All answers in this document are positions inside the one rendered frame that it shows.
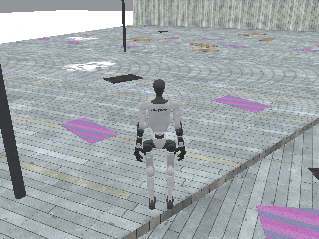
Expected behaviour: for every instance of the right robot forearm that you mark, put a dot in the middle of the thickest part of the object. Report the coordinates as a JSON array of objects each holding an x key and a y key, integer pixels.
[{"x": 179, "y": 133}]

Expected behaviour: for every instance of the left robot forearm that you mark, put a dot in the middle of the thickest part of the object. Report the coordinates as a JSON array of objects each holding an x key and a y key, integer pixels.
[{"x": 139, "y": 137}]

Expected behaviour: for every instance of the left robot hand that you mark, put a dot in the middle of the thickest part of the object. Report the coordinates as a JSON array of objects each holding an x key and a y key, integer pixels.
[{"x": 137, "y": 155}]

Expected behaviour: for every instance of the right robot hand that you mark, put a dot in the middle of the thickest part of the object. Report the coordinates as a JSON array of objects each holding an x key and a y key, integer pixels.
[{"x": 182, "y": 154}]

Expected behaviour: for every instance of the robot left shin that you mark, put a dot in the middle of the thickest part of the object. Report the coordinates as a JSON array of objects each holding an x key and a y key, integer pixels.
[{"x": 150, "y": 185}]

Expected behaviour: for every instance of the humanoid robot head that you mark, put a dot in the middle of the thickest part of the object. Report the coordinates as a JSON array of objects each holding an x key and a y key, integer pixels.
[{"x": 159, "y": 87}]

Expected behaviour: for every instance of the left robot upper arm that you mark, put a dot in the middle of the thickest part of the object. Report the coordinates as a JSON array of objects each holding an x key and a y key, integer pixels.
[{"x": 142, "y": 114}]

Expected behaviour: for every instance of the right robot upper arm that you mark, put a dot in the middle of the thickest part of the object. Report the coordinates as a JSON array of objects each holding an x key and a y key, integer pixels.
[{"x": 176, "y": 114}]

